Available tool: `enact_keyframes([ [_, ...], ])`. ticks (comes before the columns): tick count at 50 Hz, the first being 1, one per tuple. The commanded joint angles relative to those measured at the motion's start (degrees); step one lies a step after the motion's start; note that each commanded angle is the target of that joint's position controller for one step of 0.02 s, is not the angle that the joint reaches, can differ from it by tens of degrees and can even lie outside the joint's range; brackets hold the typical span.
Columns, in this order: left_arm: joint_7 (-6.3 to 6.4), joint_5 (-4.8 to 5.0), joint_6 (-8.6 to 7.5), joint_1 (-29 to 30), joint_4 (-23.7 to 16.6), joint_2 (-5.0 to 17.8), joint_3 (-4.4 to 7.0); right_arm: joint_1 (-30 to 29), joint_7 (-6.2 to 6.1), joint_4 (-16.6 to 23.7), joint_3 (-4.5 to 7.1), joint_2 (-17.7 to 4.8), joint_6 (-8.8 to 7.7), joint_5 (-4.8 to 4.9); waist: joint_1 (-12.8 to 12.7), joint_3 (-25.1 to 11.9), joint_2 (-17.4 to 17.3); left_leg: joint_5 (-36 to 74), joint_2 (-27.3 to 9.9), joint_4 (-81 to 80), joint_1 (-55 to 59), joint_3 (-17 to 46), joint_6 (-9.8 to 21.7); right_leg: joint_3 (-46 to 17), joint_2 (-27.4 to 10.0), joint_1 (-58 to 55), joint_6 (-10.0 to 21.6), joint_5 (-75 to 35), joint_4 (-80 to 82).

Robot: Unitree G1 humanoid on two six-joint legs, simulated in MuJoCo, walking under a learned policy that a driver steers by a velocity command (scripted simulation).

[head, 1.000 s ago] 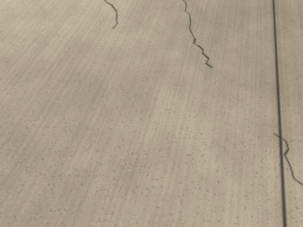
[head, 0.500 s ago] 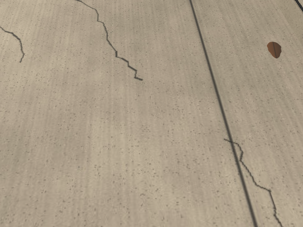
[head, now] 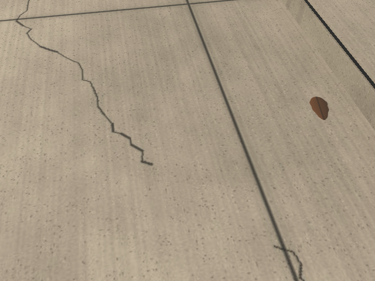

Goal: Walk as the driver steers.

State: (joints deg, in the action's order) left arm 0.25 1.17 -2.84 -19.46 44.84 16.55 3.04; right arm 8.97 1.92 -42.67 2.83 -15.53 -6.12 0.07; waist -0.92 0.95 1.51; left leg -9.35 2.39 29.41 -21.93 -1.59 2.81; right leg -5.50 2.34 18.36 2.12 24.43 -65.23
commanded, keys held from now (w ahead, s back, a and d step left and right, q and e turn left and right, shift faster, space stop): w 0.52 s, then w+q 0.48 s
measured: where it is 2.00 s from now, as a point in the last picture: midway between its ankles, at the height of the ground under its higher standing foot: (175, 196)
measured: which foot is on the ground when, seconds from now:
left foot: down 0.00-0.44, up 0.46-0.94, down 0.96-1.00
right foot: up 0.00-0.40, down 0.42-0.98, up 1.00-1.00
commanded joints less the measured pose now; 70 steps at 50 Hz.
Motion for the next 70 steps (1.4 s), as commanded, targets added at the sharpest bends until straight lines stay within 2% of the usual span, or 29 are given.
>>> enact_keyframes([
  [1, -0.06, -0.73, -1.8, 4.97, -6.62, 6.5, 1.79, 5.23, -0.35, 1.21, 1.29, -5.95, 0.06, -0.83, 2.51, -2.05, -5.39, -1.14, -16.26, -16.37, 18.63, 23.22, 9.9, -0.6, -7.5, 20.86, -0.43, -6.28, -1.33],
  [4, -0.12, -0.7, -1.04, 3.36, -6.09, 3.83, 1.28, 5.62, -0.47, 0.18, 1.32, -6.4, -0.3, -0.04, 1.06, -2.09, -6.93, 6.99, -14.69, -19.12, 14.97, 17.27, 10.82, 1.21, -8.53, 18.28, -1.73, -7.77, 4.53],
  [9, -0.41, -0.95, -1.33, 12.15, -8.32, 1.79, 0.28, 8.06, -1.35, -1.72, 1.99, -9.14, 0.43, 0.51, 3.31, 0.02, -5.33, 12.07, -12.84, -21.58, 14.46, 9.69, 9.65, 3.08, -8.51, 18.78, -3.24, -22.1, 21.61],
  [15, -1.95, -0.1, -2.22, 21.52, -11.04, 2.01, 0.09, 13.72, -1.6, -5.0, 2.1, -10.17, 1.76, 1.18, 6.31, 2.38, -5.41, 12.04, -14.86, -19.17, 19.63, 8.29, 8.24, 4.43, -5.92, 16.38, -2.06, -27.17, 33.51],
  [18, -2.64, -0.2, -2.6, 20.66, -11.38, 3.58, 0.61, 13.55, -2.04, -5.86, 2.57, -11.37, 2.71, 1.32, 4.28, 1.69, -6.32, 18.92, -16.88, -14.93, 24.19, 8.83, 6.82, 4.84, -4.83, 13.48, 0.28, -21.32, 36.38],
  [20, -2.2, -0.69, -2.64, 9.46, -8.07, 6.9, 2.46, 11.91, -2.32, -5.64, 2.38, -11.23, 3.2, 1.33, -1.99, -5.28, -5.78, 33.85, -13.52, -1.92, 22.3, 5.42, 4.61, 7.49, -2.12, -3.28, 3.1, -21.43, 38.95],
  [21, -1.61, -1.22, -2.49, -0.81, -5.87, 10.32, 3.66, 11.49, -2.47, -4.39, 1.3, -8.91, 3.1, 0.32, -6.14, -13.36, -2.64, 25.49, -10.76, 12.63, 12.9, 3.21, 2.58, 0.69, -8.85, -20.12, 6.38, -23.82, 36.07],
  [22, -1.37, -1.73, -2.1, -5.6, -4.85, 16.19, 4.89, 17.96, -2.14, -2.88, -0.76, -2.52, 1.91, -0.2, -4.0, -21.1, 11.68, -5.26, -0.93, 34.93, -10.58, 0.65, -1.71, -25.05, -23.03, -41.34, 15.58, -16.49, 39.02],
  [23, -1.48, -0.71, -1.79, -6.86, -4.41, 11.28, 3.7, 16.57, -1.69, -3.9, -0.17, -5.82, 0.69, 0.69, -5.62, -23.78, 12.42, -23.48, -0.54, 43.24, -18.8, 7.73, -1.75, -36.7, -25.02, -42.51, 17.59, -8.16, 45.92],
  [24, -1.39, -0.57, -1.79, -2.6, -4.73, 8.9, 2.68, 11.5, -1.29, -2.33, 0.96, -9.74, -0.04, 2.07, -5.29, -13.91, 8.35, -20.31, -3.83, 45.57, -23.38, 7.85, -1.15, -28.83, -22.93, -35.19, 14.86, -6.58, 47.28],
  [26, -1.55, -1.2, -1.77, 4.06, -5.23, 6.02, 1.68, 5.81, -1.4, -1.16, 0.94, -8.74, -0.12, 1.23, -2.15, -4.55, 2.03, -11.69, -8.23, 39.44, -20.56, 5.46, -1.28, -16.82, -18.04, -19.57, 12.22, -14.52, 50.42],
  [27, -1.62, -1.67, -2.14, 6.06, -5.37, 4.44, 1.21, 6.82, -1.46, -1.71, 1.22, -8.33, 0.57, 0.9, -0.13, -3.39, 2.86, -9.1, -9.84, 36.88, -17.03, 6.06, -1.53, -12.89, -16.5, -14.91, 11.32, -17.98, 52.29],
  [33, -0.97, -2.13, -3.9, 5.39, -1.94, 6.4, 2.12, 4.68, -1.8, -1.39, 0.9, -4.95, 3.23, 1.03, 1.08, 0.17, 1.7, 3.55, -9.82, 26.65, -17.61, 8.31, -3.68, 0.01, -15.7, -9.32, 10.85, -25.85, 58.61],
  [38, -0.13, -1.67, -3.56, 3.63, 0.15, 7.69, 2.2, -3.51, -0.46, 1.11, 0.29, -3.25, 2.6, 0.89, -2.03, 2.32, 0.88, 16.39, -8.11, 11.52, -15.4, 4.49, -2.85, 8.71, -14.4, -11.8, 7.85, -27.45, 59.65],
  [43, 0.24, -0.7, -1.53, -0.1, 3.0, 8.94, 2.77, -9.84, 1.2, 5.41, 0.08, -3.17, 2.69, 0.99, -3.88, 4.15, 0.55, 9.43, -6.88, 5.4, -19.52, 1.65, -0.35, 11.39, -17.95, -23.64, 6.58, -34.64, 54.83],
  [46, 1.14, -0.39, -0.04, 1.57, 2.58, 11.09, 3.4, -5.88, 1.9, 6.33, 1.36, -5.51, 2.98, 0.89, -0.28, -0.2, 3.53, 0.25, -2.33, 5.29, -10.8, -3.42, 2.62, 14.1, -18.18, -26.4, 4.41, -60.93, 43.71],
  [47, 1.56, -0.45, 0.56, 2.31, 2.28, 11.45, 3.46, 0.67, 1.78, 5.0, 2.62, -7.5, 3.12, 0.97, 3.52, -3.99, 3.6, -0.03, 0.11, 3.97, -2.08, -4.72, 4.15, 15.54, -17.01, -24.8, 3.23, -67.15, 34.51],
  [48, 1.97, -0.52, 0.67, 2.54, 1.7, 10.86, 3.1, 10.11, 0.99, 2.74, 4.56, -10.99, 3.3, 1.17, 8.23, -8.93, 1.6, 3.23, 0.71, 1.0, 13.2, -2.15, 6.6, 16.68, -14.69, -16.82, 1.12, -62.07, 21.41],
  [49, 1.5, -2.15, -0.53, -1.45, -0.83, 5.69, 1.26, 16.41, -0.26, 1.86, 6.49, -17.93, 3.75, 1.06, 7.53, -16.02, -10.35, 2.78, -13.53, 1.14, 36.35, 21.72, 14.82, 16.87, -8.37, 6.37, -2.38, -31.28, -0.4],
  [50, 0.42, -2.17, -2.89, -1.38, -1.89, 2.97, -0.14, 15.34, -0.17, 3.13, 5.75, -17.43, 3.31, 1.53, 5.58, -23.32, -14.04, -4.07, -22.44, -9.24, 46.43, 49.01, 22.77, 5.4, 1.56, 21.64, -3.86, 8.93, -13.5],
  [51, -0.62, 0.17, -4.67, 5.01, -3.11, 7.63, 1.13, 15.16, -0.17, 3.17, 4.46, -13.13, 3.03, 0.96, 8.42, -19.35, -9.09, -6.04, -20.62, -11.33, 44.36, 42.94, 19.3, -0.85, -2.45, 27.87, -2.38, 6.21, -15.46],
  [52, -0.87, 1.07, -5.56, 8.35, -4.42, 7.61, 0.93, 12.58, -0.34, 3.31, 3.95, -11.02, 2.74, 0.85, 7.37, -12.34, -6.35, -3.63, -18.32, -11.61, 36.64, 34.68, 16.88, 0.2, -4.91, 28.95, -1.27, 1.37, -11.97],
  [53, -0.51, -0.03, -5.76, 8.94, -4.25, 7.06, 0.96, 8.76, -0.41, 3.94, 3.48, -9.66, 2.68, 0.87, 4.6, -7.35, -2.01, 1.49, -15.89, -12.42, 27.39, 28.73, 15.08, 0.7, -7.1, 26.26, -1.38, -2.17, -6.08],
  [55, 0.02, -1.71, -4.36, 7.86, -3.95, 7.93, 1.84, 3.11, -0.83, 6.28, 2.73, -7.78, 2.81, -0.22, 0.59, -3.17, -3.49, 19.74, -13.0, -13.85, 14.74, 22.03, 14.12, 1.15, -8.54, 18.24, -3.08, -4.53, -0.84],
  [58, 0.64, -2.24, -2.48, 6.55, -4.39, 5.41, 1.41, 2.63, -1.77, 6.45, 3.59, -10.21, 2.96, -0.21, -1.15, -3.18, -3.61, 36.85, -10.4, -13.1, 6.9, 15.05, 13.83, 3.42, -6.47, 13.81, -6.13, -7.78, 7.66],
  [62, 0.4, -1.95, -2.05, 12.67, -5.76, 3.41, 0.44, 4.75, -3.33, 5.4, 3.97, -10.72, 4.86, 1.01, 1.47, -5.97, -6.66, 32.37, -6.05, -9.87, 5.1, 11.2, 9.03, 4.33, -2.23, 7.84, -6.97, -23.69, 24.75],
  [68, -1.03, -2.24, -2.76, 13.72, -6.21, 6.46, 1.56, 5.94, -3.94, 4.02, 2.9, -8.12, 5.69, 0.26, 1.63, -6.22, -8.08, 21.68, -9.66, -1.33, 12.91, 19.08, 6.36, 1.72, -2.4, 4.23, -3.21, -26.17, 36.45],
  [69, -0.96, -2.78, -3.24, 11.75, -5.68, 6.4, 1.67, 4.92, -3.91, 4.11, 2.51, -7.04, 5.59, 0.31, 0.06, -6.28, -7.49, 19.97, -7.77, 2.27, 12.66, 18.67, 4.96, 2.36, -2.92, 0.31, -1.7, -31.53, 40.83],
  [70, -0.57, -3.84, -3.67, 10.51, -6.09, 8.65, 1.94, 6.33, -3.8, 4.67, 1.8, -4.9, 5.2, -0.52, 0.38, -9.47, -3.28, 13.35, -3.78, 9.05, 10.41, 16.78, 2.47, -2.21, -8.77, -7.66, 0.74, -49.66, 40.54],
])
Keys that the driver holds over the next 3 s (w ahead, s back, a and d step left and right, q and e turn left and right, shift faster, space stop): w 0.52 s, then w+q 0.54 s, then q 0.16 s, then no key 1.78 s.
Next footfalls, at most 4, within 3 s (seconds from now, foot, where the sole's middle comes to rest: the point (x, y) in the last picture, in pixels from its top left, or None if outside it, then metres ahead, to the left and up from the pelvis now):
0.42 right None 0.39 -0.15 -0.77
0.96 left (165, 229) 0.67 0.11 -0.77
1.40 right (195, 170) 0.94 0.00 -0.77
1.68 left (146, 208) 0.76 0.19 -0.77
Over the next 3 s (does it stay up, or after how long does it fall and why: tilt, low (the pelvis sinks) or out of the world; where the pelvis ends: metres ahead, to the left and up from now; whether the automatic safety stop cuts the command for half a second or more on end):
stays up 0.81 0.08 0.01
